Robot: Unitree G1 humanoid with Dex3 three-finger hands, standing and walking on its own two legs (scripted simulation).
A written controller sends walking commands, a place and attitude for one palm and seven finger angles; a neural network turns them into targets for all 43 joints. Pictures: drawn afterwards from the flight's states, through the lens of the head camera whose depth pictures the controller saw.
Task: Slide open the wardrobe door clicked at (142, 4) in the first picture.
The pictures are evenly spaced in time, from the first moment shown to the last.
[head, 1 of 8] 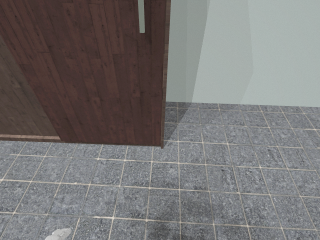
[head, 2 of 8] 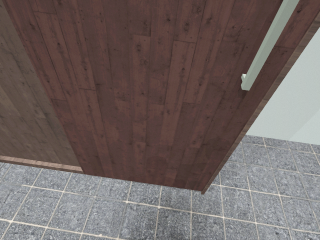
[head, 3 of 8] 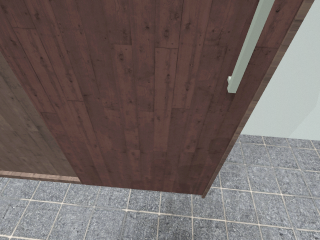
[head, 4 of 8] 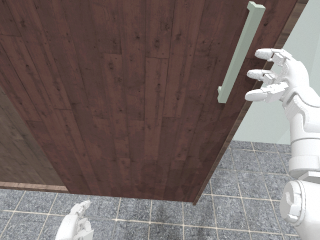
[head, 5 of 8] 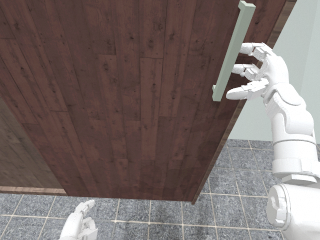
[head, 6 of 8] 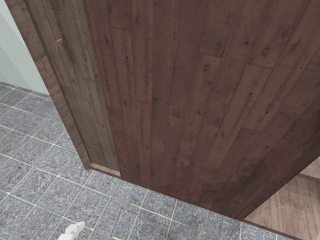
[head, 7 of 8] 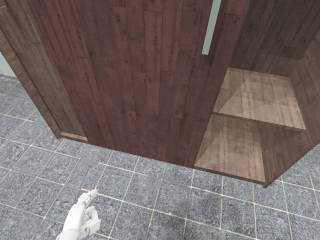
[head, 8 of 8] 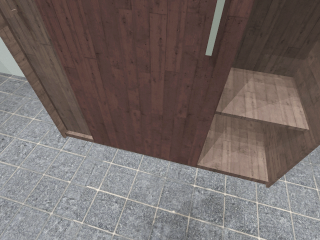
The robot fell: no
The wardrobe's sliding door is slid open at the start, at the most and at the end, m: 0.00 0.48 0.47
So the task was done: yes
